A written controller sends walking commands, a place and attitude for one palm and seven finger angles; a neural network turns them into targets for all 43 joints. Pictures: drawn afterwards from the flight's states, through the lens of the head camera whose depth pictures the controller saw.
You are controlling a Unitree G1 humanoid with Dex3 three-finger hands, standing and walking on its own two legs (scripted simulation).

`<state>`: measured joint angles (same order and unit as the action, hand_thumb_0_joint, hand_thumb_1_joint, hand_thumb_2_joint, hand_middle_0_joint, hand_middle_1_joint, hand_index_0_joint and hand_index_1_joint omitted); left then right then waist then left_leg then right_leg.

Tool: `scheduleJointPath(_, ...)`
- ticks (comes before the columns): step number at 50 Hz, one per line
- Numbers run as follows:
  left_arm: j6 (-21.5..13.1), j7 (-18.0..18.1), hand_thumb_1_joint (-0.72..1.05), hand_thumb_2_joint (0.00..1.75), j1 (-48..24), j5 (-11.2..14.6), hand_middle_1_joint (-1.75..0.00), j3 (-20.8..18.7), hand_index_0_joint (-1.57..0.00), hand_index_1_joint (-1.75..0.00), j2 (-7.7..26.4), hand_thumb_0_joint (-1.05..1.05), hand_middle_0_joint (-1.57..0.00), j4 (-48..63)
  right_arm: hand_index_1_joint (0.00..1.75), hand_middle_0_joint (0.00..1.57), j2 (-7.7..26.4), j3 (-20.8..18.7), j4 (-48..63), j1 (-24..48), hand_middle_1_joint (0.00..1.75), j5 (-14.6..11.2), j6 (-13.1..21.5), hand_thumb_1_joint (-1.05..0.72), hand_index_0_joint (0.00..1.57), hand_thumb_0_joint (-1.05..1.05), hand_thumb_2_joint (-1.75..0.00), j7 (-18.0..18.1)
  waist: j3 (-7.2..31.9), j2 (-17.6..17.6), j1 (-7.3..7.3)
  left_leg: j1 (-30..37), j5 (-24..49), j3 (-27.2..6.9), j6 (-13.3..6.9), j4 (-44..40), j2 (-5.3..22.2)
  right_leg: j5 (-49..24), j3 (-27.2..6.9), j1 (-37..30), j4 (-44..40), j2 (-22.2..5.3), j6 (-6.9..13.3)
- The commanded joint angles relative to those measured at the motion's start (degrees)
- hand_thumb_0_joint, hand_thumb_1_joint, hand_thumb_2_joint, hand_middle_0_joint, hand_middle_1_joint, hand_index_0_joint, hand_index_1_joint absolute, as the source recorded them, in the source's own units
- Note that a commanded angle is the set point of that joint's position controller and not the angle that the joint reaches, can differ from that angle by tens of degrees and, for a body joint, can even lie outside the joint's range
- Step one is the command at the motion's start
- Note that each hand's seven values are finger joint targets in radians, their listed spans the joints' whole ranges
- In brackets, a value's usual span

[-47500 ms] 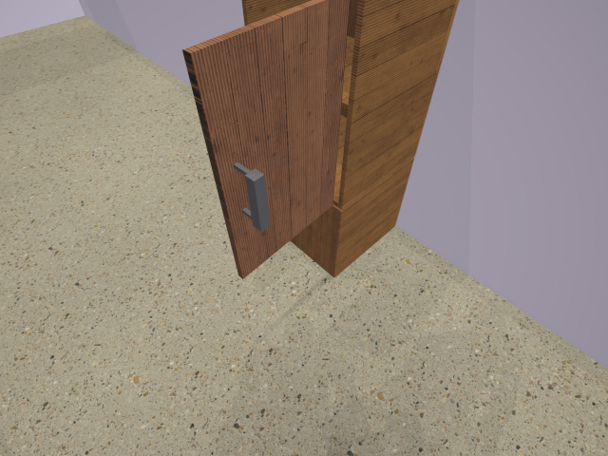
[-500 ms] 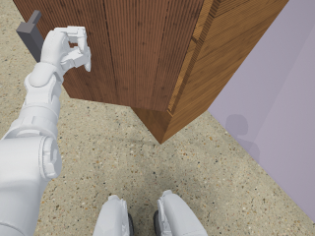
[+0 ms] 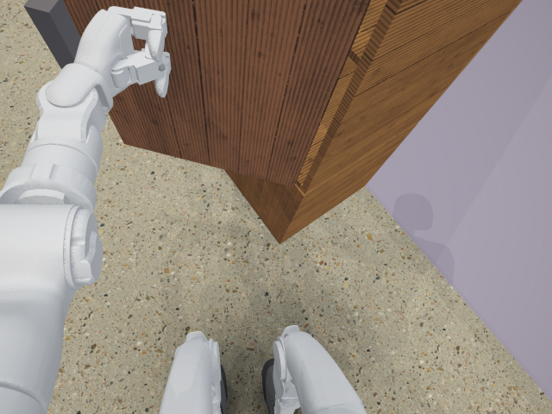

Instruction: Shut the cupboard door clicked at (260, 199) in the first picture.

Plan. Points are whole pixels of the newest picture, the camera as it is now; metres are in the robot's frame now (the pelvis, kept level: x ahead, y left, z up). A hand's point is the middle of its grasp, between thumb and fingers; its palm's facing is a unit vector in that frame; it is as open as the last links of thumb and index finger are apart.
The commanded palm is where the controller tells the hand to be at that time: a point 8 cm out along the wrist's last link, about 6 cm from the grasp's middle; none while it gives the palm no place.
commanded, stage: push the door shut along its arc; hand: left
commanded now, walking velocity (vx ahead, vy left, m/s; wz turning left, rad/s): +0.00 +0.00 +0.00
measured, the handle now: (80, 43) +0.60 +0.20 +0.08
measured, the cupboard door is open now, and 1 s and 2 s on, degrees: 41 30 30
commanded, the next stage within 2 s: pull the fist back off the door in 0.14 s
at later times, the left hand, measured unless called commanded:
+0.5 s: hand (193, 43) +0.60 +0.06 +0.09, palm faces +0.08 -1.00 -0.04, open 3.1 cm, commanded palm +0.57 +0.08 +0.09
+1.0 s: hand (183, 100) +0.51 +0.07 +0.08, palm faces +0.02 -1.00 -0.02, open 3.1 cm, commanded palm +0.48 +0.11 +0.09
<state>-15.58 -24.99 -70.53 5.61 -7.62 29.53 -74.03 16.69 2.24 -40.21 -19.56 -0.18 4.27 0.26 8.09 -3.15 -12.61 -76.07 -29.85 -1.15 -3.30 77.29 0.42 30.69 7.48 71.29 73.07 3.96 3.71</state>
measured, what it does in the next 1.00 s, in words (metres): stands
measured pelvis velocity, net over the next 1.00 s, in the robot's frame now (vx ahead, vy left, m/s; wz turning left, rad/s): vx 0.03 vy -0.02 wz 0.02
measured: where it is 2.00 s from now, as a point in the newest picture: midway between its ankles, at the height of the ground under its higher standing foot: outside the picture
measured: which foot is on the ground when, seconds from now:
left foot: down 0.00-1.00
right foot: down 0.00-1.00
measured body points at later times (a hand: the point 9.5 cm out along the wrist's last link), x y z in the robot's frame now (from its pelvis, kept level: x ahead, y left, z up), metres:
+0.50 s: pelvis +0.00 +0.00 -0.01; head +0.18 +0.02 +0.40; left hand +0.59 +0.11 +0.09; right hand -0.05 -0.23 -0.11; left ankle +0.05 +0.08 -0.60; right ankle +0.03 -0.09 -0.60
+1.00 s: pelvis +0.03 -0.02 +0.04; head +0.16 -0.01 +0.47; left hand +0.51 +0.13 +0.08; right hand +0.04 -0.28 -0.08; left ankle +0.05 +0.08 -0.60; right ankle +0.03 -0.09 -0.60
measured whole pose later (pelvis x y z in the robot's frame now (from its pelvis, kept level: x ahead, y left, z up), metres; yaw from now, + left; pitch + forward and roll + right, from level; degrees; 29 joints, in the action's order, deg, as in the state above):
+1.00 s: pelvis +0.03 -0.02 +0.04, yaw +1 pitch +25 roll -1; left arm -28.0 4.0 -45.4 2.9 -10.9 11.2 -60.5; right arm 15.6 -2.1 -36.9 -22.2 2.0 -1.7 -5.8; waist 9.4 -2.3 -8.4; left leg -62.7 -29.1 1.1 -1.9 67.0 0.0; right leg 30.7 4.3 60.0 65.8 3.9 4.4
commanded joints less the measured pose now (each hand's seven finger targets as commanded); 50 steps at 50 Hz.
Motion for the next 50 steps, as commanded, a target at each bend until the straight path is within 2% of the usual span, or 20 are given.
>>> scheduleJointPath(1, -3.1, -0.7, 0.9, 0.9, -36.9, 0.9, -1.5, 0.7, -1.3, -1.5, 1.5, 0.0, -1.3, 12.1, 0.3, 0.2, 11.2, -3.7, 0.1, -11.9, 0.3, 0.1, 1.9, -0.9, 0.2, 0.0, -0.9, 1.0, 30.8, -10.7, -7.21, 36.4, 20.1, -8.1, -0.1, -5.7, 1.8, -12.1, -5.4, 2.0, -9.7, 0.2, -1.1)
scheduleJointPath(12, -0.7, -1.3, 0.9, 0.9, -43.9, -0.4, -1.5, 2.5, -1.3, -1.5, 0.7, 0.0, -1.3, 12.5, 0.3, 0.2, 11.4, -3.4, -1.5, -12.8, 0.3, 0.8, 4.1, -0.9, 0.2, 0.0, -0.9, 1.5, 35.0, -14.1, -8.79, 37.4, 20.9, -8.6, -0.3, -3.9, 1.7, -12.0, -4.7, 4.9, -7.9, 0.5, -1.0)
scheduleJointPath(13, 0.3, 10.7, 0.9, 0.9, -44.3, 3.2, -1.5, -9.8, -1.3, -1.5, 3.7, 0.0, -1.3, 12.2, 0.3, 0.2, 9.9, -2.8, 0.9, -16.7, 0.3, 1.7, 4.0, -0.9, 0.2, 0.0, -0.9, 0.7, 33.9, -14.3, -6.74, 34.1, 16.2, -10.1, 0.8, -6.2, 2.9, -11.0, -4.9, 4.5, -7.8, -0.1, -1.0)
scheduleJointPath(14, 1.0, 16.9, 0.9, 0.9, -41.8, 1.4, -1.5, -7.5, -1.3, -1.5, 0.1, 0.0, -1.3, 9.5, 0.3, 0.2, 9.6, -2.8, 0.7, -16.2, 0.3, 2.3, 3.8, -0.9, 0.2, 0.0, -0.9, -0.4, 32.1, -14.0, -7.26, 33.3, 13.5, -11.0, 1.3, -7.5, 3.0, -9.7, -5.0, 5.3, -7.8, -0.3, -1.4)
scheduleJointPath(15, 1.0, 20.5, 0.9, 0.9, -39.4, 0.7, -1.5, -7.3, -1.3, -1.5, -1.7, 0.0, -1.3, 9.0, 0.3, 0.2, 9.6, -3.1, 0.9, -16.3, 0.3, 2.6, 3.6, -0.9, 0.2, 0.0, -0.9, -1.3, 31.3, -12.3, -6.85, 33.6, 12.7, -12.6, 1.5, -8.6, 3.4, -9.2, -4.4, 6.3, -7.1, -0.3, -1.6)
scheduleJointPath(16, 1.0, 24.0, 0.9, 0.9, -39.0, 0.3, -1.5, -7.6, -1.3, -1.5, -4.3, 0.0, -1.3, 8.1, 0.3, 0.2, 9.3, -3.3, 0.9, -16.7, 0.3, 3.4, 3.3, -0.9, 0.2, 0.0, -0.9, -2.1, 30.1, -10.9, -7.62, 32.6, 11.4, -12.2, 1.5, -8.5, 3.3, -8.9, -4.6, 6.5, -7.6, -0.6, -1.9)
scheduleJointPath(19, -3.8, 35.6, 0.9, 0.9, -38.7, -4.6, -1.5, -10.5, -1.3, -1.5, -2.7, 0.0, -1.3, 13.2, 0.3, 0.2, 8.8, -4.0, 1.5, -18.4, 0.3, 5.6, 2.5, -0.9, 0.2, 0.0, -0.9, -4.8, 35.3, -11.9, -5.62, 32.6, 15.9, -10.3, 1.9, -7.5, 2.6, -10.9, -5.0, 3.0, -7.3, -0.7, -2.1)
scheduleJointPath(21, -7.6, 39.1, 0.9, 0.9, -36.7, -11.2, -1.5, -8.3, -1.3, -1.5, -1.6, 0.0, -1.3, 14.4, 0.3, 0.2, 8.8, -4.7, 1.6, -19.4, 0.3, 6.5, 1.4, -0.9, 0.2, 0.0, -0.9, -6.7, 38.7, -14.3, -5.05, 35.7, 21.1, -10.1, 2.6, -6.8, 2.6, -12.5, -4.7, 3.1, -6.6, -0.5, -2.0)
scheduleJointPath(23, -9.6, 39.5, 0.9, 0.9, -34.1, -15.4, -1.5, -8.0, -1.3, -1.5, 1.1, 0.0, -1.3, 14.0, 0.3, 0.2, 9.0, -5.2, 1.4, -20.3, 0.3, 6.6, -0.2, -0.9, 0.2, 0.0, -0.9, -7.8, 38.2, -13.0, -4.91, 34.9, 22.5, -8.6, 2.4, -7.0, 2.4, -13.8, -4.9, -0.6, -7.6, -0.3, -1.8)
scheduleJointPath(25, -10.2, 37.6, 0.9, 0.9, -31.9, -15.4, -1.5, -8.1, -1.3, -1.5, 1.9, 0.0, -1.3, 13.1, 0.3, 0.2, 9.2, -5.6, 1.9, -20.7, 0.3, 6.1, -1.4, -0.9, 0.2, 0.0, -0.9, -8.0, 38.7, -10.2, -5.01, 33.4, 21.4, -7.7, 1.8, -8.0, 2.0, -15.1, -5.5, -5.5, -8.9, -0.1, -1.8)
scheduleJointPath(29, -7.9, 32.8, 0.9, 0.9, -27.5, -9.2, -1.5, -10.0, -1.3, -1.5, 1.7, 0.0, -1.3, 11.9, 0.3, 0.2, 8.8, -5.2, 3.7, -19.3, 0.3, 4.1, -2.9, -0.9, 0.2, 0.0, -0.9, -6.9, 35.0, -3.8, -4.03, 26.0, 15.6, -4.7, 0.8, -10.6, 0.9, -15.5, -7.9, -16.9, -13.3, -0.2, -2.4)
scheduleJointPath(30, -8.1, 32.1, 0.9, 0.9, -25.7, -7.7, -1.5, -12.4, -1.3, -1.5, 3.4, 0.0, -1.3, 12.6, 0.3, 0.2, 8.8, -4.9, 4.1, -19.1, 0.3, 3.8, -2.9, -0.9, 0.2, 0.0, -0.9, -6.6, 35.6, -4.1, -2.63, 25.5, 16.0, -4.2, 0.9, -10.9, 0.7, -16.5, -8.6, -18.8, -13.4, -0.2, -2.3)
scheduleJointPath(33, -10.4, 31.1, 0.9, 0.9, -20.8, -4.7, -1.5, -14.8, -1.3, -1.5, 3.9, 0.0, -1.3, 16.2, 0.3, 0.2, 7.8, -4.8, 4.9, -18.3, 0.3, 3.6, -3.0, -0.9, 0.2, 0.0, -0.9, -6.0, 34.5, -2.8, -0.64, 23.9, 18.1, -2.7, 0.9, -11.6, 0.6, -21.1, -10.4, -24.3, -14.4, -0.9, -2.5)
scheduleJointPath(34, -11.8, 31.1, 0.9, 0.9, -18.1, -4.7, -1.5, -14.5, -1.3, -1.5, 3.1, 0.0, -1.3, 17.8, 0.3, 0.2, 7.4, -4.9, 5.2, -18.2, 0.3, 3.5, -3.1, -0.9, 0.2, 0.0, -0.9, -6.1, 34.7, -1.7, 0.05, 24.1, 19.0, -2.4, 0.9, -11.9, 0.5, -23.1, -10.2, -25.8, -14.3, -0.9, -2.6)
scheduleJointPath(35, -13.3, 30.9, 0.9, 0.9, -15.9, -5.0, -1.5, -13.0, -1.3, -1.5, 1.2, 0.0, -1.3, 19.1, 0.3, 0.2, 7.0, -4.9, 5.3, -18.0, 0.3, 3.6, -2.9, -0.9, 0.2, 0.0, -0.9, -6.2, 34.8, -3.4, 0.8, 25.8, 21.1, -2.1, 1.0, -12.3, 0.3, -25.6, -10.0, -25.8, -13.7, -0.8, -2.5)
scheduleJointPath(40, -14.5, 30.4, 0.9, 0.9, -4.3, -7.0, -1.5, -7.2, -1.3, -1.5, -6.2, 0.0, -1.3, 14.7, 0.3, 0.2, 6.7, -5.9, 4.9, -17.4, 0.3, 3.1, -4.4, -0.9, 0.2, 0.0, -0.9, -6.8, 26.0, 1.3, 0.34, 23.3, 18.8, -0.6, 0.7, -13.1, -0.3, -26.9, -10.8, -26.0, -15.6, -1.3, -3.2)
scheduleJointPath(43, -14.3, 29.1, 0.9, 0.9, -2.0, -4.3, -1.5, -4.9, -1.3, -1.5, -10.4, 0.0, -1.3, 18.8, 0.3, 0.2, 6.7, -6.6, 5.9, -15.4, 0.3, 2.4, -5.1, -0.9, 0.2, 0.0, -0.9, -6.6, 27.5, 1.5, 1.07, 26.1, 19.8, -0.3, 1.0, -13.8, -0.6, -29.2, -11.3, -28.3, -16.7, -2.0, -3.5)
scheduleJointPath(45, -15.3, 28.6, 0.9, 0.9, -2.6, -2.5, -1.5, -4.7, -1.3, -1.5, -10.8, 0.0, -1.3, 23.0, 0.3, 0.2, 6.7, -6.8, 6.2, -14.3, 0.3, 2.2, -5.1, -0.9, 0.2, 0.0, -0.9, -6.1, 29.2, 0.4, 1.67, 28.8, 21.2, -0.1, 1.0, -14.0, -0.8, -30.8, -11.0, -28.6, -16.5, -1.9, -3.4)
scheduleJointPath(48, -18.4, 28.9, 0.9, 0.9, -3.7, -1.8, -1.5, -1.1, -1.3, -1.5, -14.3, 0.0, -1.3, 30.5, 0.3, 0.2, 6.1, -7.3, 5.8, -11.9, 0.3, 2.0, -4.8, -0.9, 0.2, 0.0, -0.9, -5.9, 31.8, -2.9, 1.94, 35.6, 24.8, -0.6, 1.2, -13.9, -0.6, -31.5, -9.4, -26.2, -15.7, -1.7, -3.1)
scheduleJointPath(50, -20.3, 29.9, 0.9, 0.9, -3.9, -2.6, -1.5, 0.3, -1.3, -1.5, -14.6, 0.0, -1.3, 34.0, 0.3, 0.2, 6.2, -7.6, 5.3, -11.3, 0.3, 2.1, -4.6, -0.9, 0.2, 0.0, -0.9, -5.6, 32.1, -2.3, 1.59, 38.4, 26.7, -1.2, 1.1, -13.8, -0.4, -32.2, -8.8, -24.8, -15.1, -1.5, -3.1)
